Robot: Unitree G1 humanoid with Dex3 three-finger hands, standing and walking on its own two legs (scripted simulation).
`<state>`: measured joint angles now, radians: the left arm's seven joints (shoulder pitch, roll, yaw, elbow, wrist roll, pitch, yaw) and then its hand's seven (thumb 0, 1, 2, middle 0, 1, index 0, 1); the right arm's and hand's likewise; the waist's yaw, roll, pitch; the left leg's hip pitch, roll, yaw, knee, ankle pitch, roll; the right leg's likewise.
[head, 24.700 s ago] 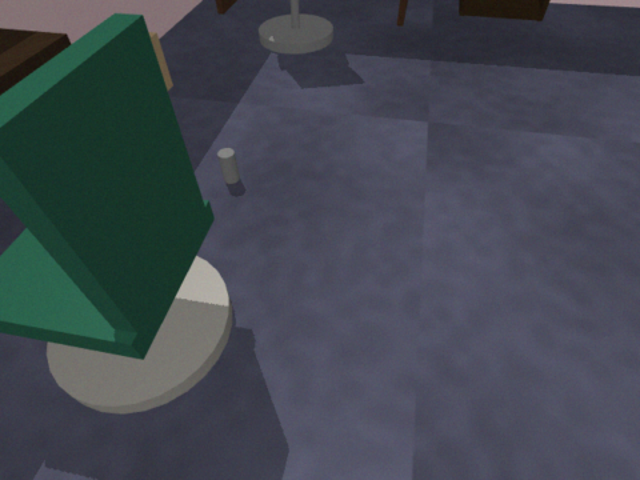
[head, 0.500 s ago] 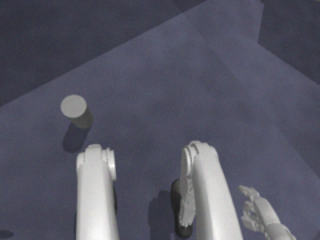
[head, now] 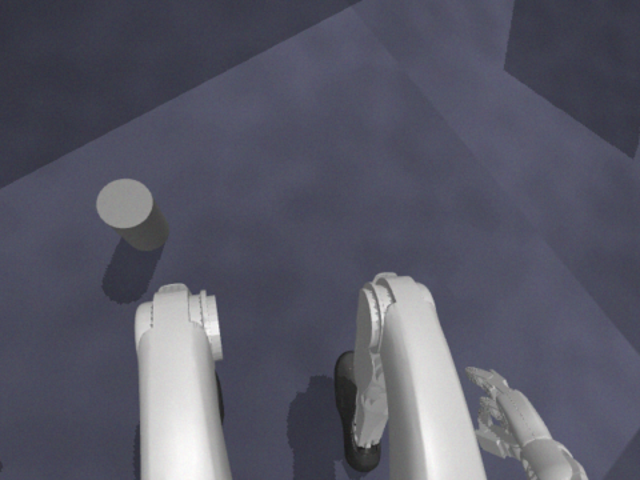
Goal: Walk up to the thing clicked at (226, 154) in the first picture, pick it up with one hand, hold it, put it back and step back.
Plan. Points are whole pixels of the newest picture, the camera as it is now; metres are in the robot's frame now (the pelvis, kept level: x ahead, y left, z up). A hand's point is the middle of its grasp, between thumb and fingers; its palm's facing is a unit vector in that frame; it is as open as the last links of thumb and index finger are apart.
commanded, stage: approach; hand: left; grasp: from the side
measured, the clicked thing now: (137, 218) +0.46 +0.26 -0.28
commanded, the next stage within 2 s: close in in 0.34 s
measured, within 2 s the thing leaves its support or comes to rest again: leaves its support in 2.00 s
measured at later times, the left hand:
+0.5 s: hand (60, 220) +0.43 +0.34 -0.18, palm faces +0.16 -0.99 +0.02, open 17.6 cm
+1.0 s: hand (117, 229) +0.43 +0.28 -0.23, palm faces +0.22 -0.98 +0.02, open 17.6 cm
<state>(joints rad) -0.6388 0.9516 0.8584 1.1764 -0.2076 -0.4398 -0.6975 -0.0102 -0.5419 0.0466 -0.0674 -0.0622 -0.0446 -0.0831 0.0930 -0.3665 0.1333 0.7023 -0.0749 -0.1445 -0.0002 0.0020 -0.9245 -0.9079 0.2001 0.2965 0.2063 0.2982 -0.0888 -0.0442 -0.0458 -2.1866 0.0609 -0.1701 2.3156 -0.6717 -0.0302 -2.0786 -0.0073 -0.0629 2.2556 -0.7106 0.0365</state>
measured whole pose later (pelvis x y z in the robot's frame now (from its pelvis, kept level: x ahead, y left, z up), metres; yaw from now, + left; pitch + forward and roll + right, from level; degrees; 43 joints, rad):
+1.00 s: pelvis -0.02 +0.02 -0.08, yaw -8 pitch +12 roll -15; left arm -0.61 0.80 0.61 1.42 -0.15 -1.03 -0.23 -0.01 -0.56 0.04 -0.05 -0.06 -0.05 -0.07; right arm -0.15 -0.39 0.45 0.56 -0.34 0.00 0.12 0.00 -0.94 -0.91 0.20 0.30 0.21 0.30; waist -0.23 -0.24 0.27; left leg -2.23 0.05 -0.38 2.66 -0.68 -0.02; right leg -2.06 0.08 -0.18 2.46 -0.65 0.07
